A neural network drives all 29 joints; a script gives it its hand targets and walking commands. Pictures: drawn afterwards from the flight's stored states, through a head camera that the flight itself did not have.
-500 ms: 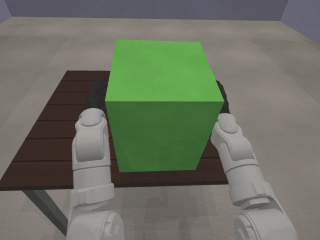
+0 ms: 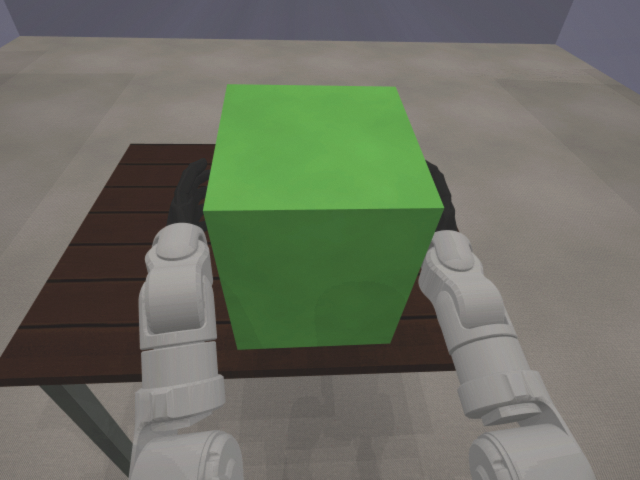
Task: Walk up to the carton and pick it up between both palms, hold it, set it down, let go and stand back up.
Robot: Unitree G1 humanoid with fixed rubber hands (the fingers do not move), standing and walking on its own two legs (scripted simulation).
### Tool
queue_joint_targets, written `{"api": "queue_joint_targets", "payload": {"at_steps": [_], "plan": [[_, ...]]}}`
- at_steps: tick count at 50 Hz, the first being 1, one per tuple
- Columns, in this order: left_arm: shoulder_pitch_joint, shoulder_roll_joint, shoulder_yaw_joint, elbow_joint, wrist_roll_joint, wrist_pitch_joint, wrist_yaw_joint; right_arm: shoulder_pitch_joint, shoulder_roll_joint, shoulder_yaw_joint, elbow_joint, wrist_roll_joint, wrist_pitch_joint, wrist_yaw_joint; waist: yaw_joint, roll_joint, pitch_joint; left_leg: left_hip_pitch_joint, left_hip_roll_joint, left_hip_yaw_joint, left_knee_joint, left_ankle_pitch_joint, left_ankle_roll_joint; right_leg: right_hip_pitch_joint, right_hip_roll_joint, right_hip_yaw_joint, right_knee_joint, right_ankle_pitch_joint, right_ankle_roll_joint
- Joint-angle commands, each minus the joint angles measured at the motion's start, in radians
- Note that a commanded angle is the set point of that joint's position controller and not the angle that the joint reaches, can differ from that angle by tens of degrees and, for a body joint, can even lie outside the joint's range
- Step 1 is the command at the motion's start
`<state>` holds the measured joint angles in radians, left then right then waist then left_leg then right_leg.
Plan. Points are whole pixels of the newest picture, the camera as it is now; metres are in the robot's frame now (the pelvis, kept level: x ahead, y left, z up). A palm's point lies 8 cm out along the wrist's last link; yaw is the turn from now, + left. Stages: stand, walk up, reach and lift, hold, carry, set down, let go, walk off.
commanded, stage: hold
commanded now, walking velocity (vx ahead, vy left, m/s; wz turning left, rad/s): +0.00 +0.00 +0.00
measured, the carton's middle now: (314, 222) +0.38 +0.01 +0.16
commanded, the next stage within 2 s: none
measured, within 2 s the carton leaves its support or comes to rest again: neither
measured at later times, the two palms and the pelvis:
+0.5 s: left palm (189, 227) +0.35 +0.16 +0.18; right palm (437, 226) +0.35 -0.13 +0.17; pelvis +0.00 +0.00 +0.00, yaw +0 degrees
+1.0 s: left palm (191, 224) +0.35 +0.15 +0.18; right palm (438, 226) +0.36 -0.14 +0.17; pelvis +0.00 +0.00 +0.00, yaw +0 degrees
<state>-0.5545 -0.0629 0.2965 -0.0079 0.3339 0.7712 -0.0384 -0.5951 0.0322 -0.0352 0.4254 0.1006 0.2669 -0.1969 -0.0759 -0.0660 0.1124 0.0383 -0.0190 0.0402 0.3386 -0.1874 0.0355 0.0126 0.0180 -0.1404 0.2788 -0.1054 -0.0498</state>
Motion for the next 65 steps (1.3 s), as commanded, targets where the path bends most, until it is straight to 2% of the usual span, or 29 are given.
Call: {"api": "queue_joint_targets", "payload": {"at_steps": [1,3,4,5,6,7,12,14,15,16,17,19,20,21,24,26,29,30,31,32,33,39,52,55,57,59,60,62,65], "plan": [[-0.640,-0.433,-0.509,-0.128,-0.152,-0.069,-0.121,-0.712,0.492,0.361,-0.291,0.061,-0.073,0.102,-0.011,0.082,-0.413,-0.046,0.008,-0.025,-0.057,0.170,-0.019,0.211,-0.012,0.055,0.003,0.133,0.076],[-0.627,-0.416,-0.489,-0.116,-0.149,-0.067,-0.124,-0.714,0.494,0.368,-0.295,0.063,-0.072,0.100,0.003,0.052,-0.409,-0.043,0.015,-0.023,-0.058,0.194,-0.020,0.214,-0.005,0.042,0.011,0.148,0.076],[-0.620,-0.428,-0.503,-0.119,-0.148,-0.064,-0.124,-0.717,0.478,0.367,-0.292,0.067,-0.074,0.100,-0.012,0.070,-0.435,-0.016,0.015,-0.026,-0.051,0.202,-0.027,0.208,-0.004,0.049,0.008,0.144,0.079],[-0.611,-0.438,-0.495,-0.106,-0.149,-0.063,-0.124,-0.732,0.473,0.374,-0.310,0.070,-0.074,0.099,0.002,0.068,-0.441,-0.006,0.013,-0.026,-0.047,0.207,-0.027,0.186,-0.003,0.042,0.006,0.143,0.077],[-0.628,-0.436,-0.499,-0.116,-0.146,-0.066,-0.122,-0.744,0.468,0.361,-0.300,0.067,-0.078,0.100,-0.007,0.088,-0.430,-0.014,0.012,-0.028,-0.044,0.204,-0.027,0.182,-0.006,0.048,0.003,0.126,0.068],[-0.620,-0.440,-0.486,-0.110,-0.140,-0.066,-0.119,-0.751,0.475,0.375,-0.309,0.068,-0.079,0.101,0.006,0.067,-0.436,-0.005,0.015,-0.025,-0.045,0.212,-0.022,0.175,0.000,0.043,0.005,0.125,0.074],[-0.644,-0.418,-0.446,-0.053,-0.119,-0.058,-0.132,-0.718,0.461,0.311,-0.201,0.034,-0.070,0.109,-0.006,0.073,-0.347,-0.047,0.019,-0.015,-0.084,0.125,-0.020,0.160,-0.006,0.039,-0.015,0.046,0.071],[-0.661,-0.437,-0.491,-0.122,-0.146,-0.068,-0.125,-0.705,0.472,0.322,-0.228,0.044,-0.084,0.114,-0.019,0.105,-0.409,-0.025,0.022,-0.018,-0.071,0.195,-0.032,0.196,0.003,0.036,0.001,0.095,0.064],[-0.632,-0.435,-0.481,-0.096,-0.134,-0.064,-0.122,-0.700,0.471,0.331,-0.225,0.049,-0.079,0.115,-0.010,0.101,-0.392,-0.006,0.025,-0.021,-0.060,0.250,-0.031,0.196,-0.001,0.041,0.004,0.130,0.062],[-0.614,-0.447,-0.502,-0.134,-0.148,-0.062,-0.125,-0.693,0.475,0.346,-0.266,0.065,-0.085,0.107,-0.025,0.099,-0.433,0.005,0.018,-0.024,-0.036,0.291,-0.036,0.221,0.002,0.044,0.006,0.190,0.068],[-0.624,-0.437,-0.509,-0.142,-0.144,-0.065,-0.125,-0.694,0.459,0.347,-0.269,0.077,-0.083,0.104,-0.033,0.116,-0.446,0.011,0.014,-0.030,-0.031,0.272,-0.042,0.214,0.000,0.045,0.007,0.177,0.067],[-0.648,-0.439,-0.504,-0.123,-0.145,-0.075,-0.121,-0.752,0.476,0.366,-0.315,0.070,-0.091,0.103,-0.010,0.071,-0.460,-0.004,0.012,-0.027,-0.036,0.262,-0.034,0.206,-0.001,0.037,0.013,0.176,0.077],[-0.629,-0.439,-0.494,-0.116,-0.148,-0.078,-0.119,-0.755,0.467,0.365,-0.328,0.061,-0.091,0.102,-0.017,0.062,-0.460,-0.003,0.015,-0.038,-0.037,0.236,-0.030,0.198,0.003,0.034,0.014,0.164,0.074],[-0.618,-0.435,-0.491,-0.103,-0.139,-0.076,-0.119,-0.725,0.469,0.363,-0.288,0.060,-0.084,0.102,-0.004,0.066,-0.420,-0.030,0.012,-0.029,-0.045,0.221,-0.029,0.201,0.002,0.037,0.009,0.155,0.075],[-0.619,-0.432,-0.499,-0.152,-0.141,-0.069,-0.121,-0.719,0.484,0.379,-0.307,0.074,-0.081,0.101,-0.009,0.082,-0.417,-0.026,0.011,-0.024,-0.045,0.215,-0.028,0.199,-0.005,0.046,0.009,0.169,0.072],[-0.623,-0.432,-0.486,-0.105,-0.129,-0.063,-0.121,-0.728,0.466,0.365,-0.273,0.069,-0.078,0.103,-0.002,0.104,-0.404,-0.013,0.012,-0.024,-0.052,0.205,-0.029,0.187,-0.012,0.046,0.004,0.139,0.070],[-0.617,-0.416,-0.471,-0.097,-0.125,-0.059,-0.125,-0.717,0.476,0.361,-0.256,0.062,-0.075,0.106,0.019,0.076,-0.381,-0.040,0.007,-0.008,-0.071,0.148,-0.019,0.193,-0.010,0.048,-0.008,0.091,0.073],[-0.634,-0.417,-0.483,-0.121,-0.133,-0.061,-0.123,-0.732,0.478,0.351,-0.275,0.056,-0.080,0.107,-0.001,0.075,-0.416,-0.042,0.010,-0.014,-0.068,0.155,-0.019,0.198,-0.010,0.045,-0.002,0.096,0.069],[-0.649,-0.418,-0.486,-0.141,-0.140,-0.065,-0.122,-0.707,0.493,0.352,-0.262,0.051,-0.079,0.105,-0.001,0.083,-0.418,-0.043,0.008,-0.013,-0.065,0.176,-0.017,0.212,-0.007,0.046,0.004,0.123,0.070],[-0.657,-0.452,-0.501,-0.108,-0.131,-0.049,-0.123,-0.738,0.457,0.314,-0.261,0.057,-0.085,0.115,-0.036,0.141,-0.403,-0.023,0.034,-0.019,-0.050,0.206,-0.057,0.196,-0.002,0.029,-0.003,0.070,0.054],[-0.646,-0.452,-0.495,-0.114,-0.126,-0.046,-0.123,-0.744,0.450,0.317,-0.275,0.052,-0.089,0.119,-0.028,0.111,-0.409,-0.014,0.030,-0.015,-0.045,0.216,-0.053,0.201,0.002,0.026,-0.009,0.058,0.056],[-0.612,-0.425,-0.462,-0.101,-0.121,-0.050,-0.136,-0.729,0.459,0.339,-0.283,0.050,-0.087,0.110,-0.027,0.077,-0.407,-0.046,0.017,-0.011,-0.045,0.220,-0.041,0.261,-0.004,0.029,0.000,0.148,0.068],[-0.602,-0.412,-0.459,-0.127,-0.118,-0.051,-0.142,-0.713,0.466,0.362,-0.302,0.058,-0.086,0.104,-0.016,0.080,-0.396,-0.057,0.012,-0.006,-0.047,0.211,-0.038,0.274,-0.012,0.035,0.001,0.171,0.071],[-0.600,-0.415,-0.482,-0.121,-0.138,-0.072,-0.127,-0.735,0.507,0.398,-0.351,0.071,-0.093,0.103,0.018,0.030,-0.433,-0.046,0.001,-0.019,-0.054,0.222,-0.009,0.241,-0.010,0.047,0.011,0.203,0.086],[-0.596,-0.426,-0.506,-0.174,-0.148,-0.075,-0.118,-0.702,0.496,0.405,-0.342,0.079,-0.087,0.095,0.005,0.067,-0.464,-0.012,0.001,-0.025,-0.039,0.267,-0.024,0.233,-0.008,0.053,0.009,0.237,0.080],[-0.607,-0.417,-0.496,-0.172,-0.140,-0.067,-0.123,-0.684,0.494,0.397,-0.309,0.066,-0.077,0.091,-0.008,0.062,-0.430,-0.004,0.007,-0.022,-0.041,0.237,-0.021,0.217,-0.009,0.048,0.013,0.215,0.080],[-0.604,-0.397,-0.478,-0.129,-0.133,-0.060,-0.130,-0.701,0.499,0.391,-0.308,0.064,-0.076,0.088,0.005,0.051,-0.413,-0.030,0.004,-0.018,-0.056,0.198,-0.012,0.211,-0.019,0.053,-0.004,0.186,0.085],[-0.607,-0.410,-0.475,-0.107,-0.119,-0.054,-0.132,-0.690,0.466,0.347,-0.253,0.048,-0.071,0.096,-0.002,0.095,-0.349,-0.062,0.009,-0.016,-0.083,0.120,-0.018,0.205,-0.022,0.053,-0.012,0.082,0.077],[-0.655,-0.416,-0.475,-0.113,-0.129,-0.055,-0.136,-0.684,0.480,0.314,-0.224,0.031,-0.074,0.105,-0.016,0.115,-0.343,-0.065,0.011,-0.009,-0.090,0.089,-0.022,0.191,-0.021,0.048,-0.011,0.048,0.067]]}}
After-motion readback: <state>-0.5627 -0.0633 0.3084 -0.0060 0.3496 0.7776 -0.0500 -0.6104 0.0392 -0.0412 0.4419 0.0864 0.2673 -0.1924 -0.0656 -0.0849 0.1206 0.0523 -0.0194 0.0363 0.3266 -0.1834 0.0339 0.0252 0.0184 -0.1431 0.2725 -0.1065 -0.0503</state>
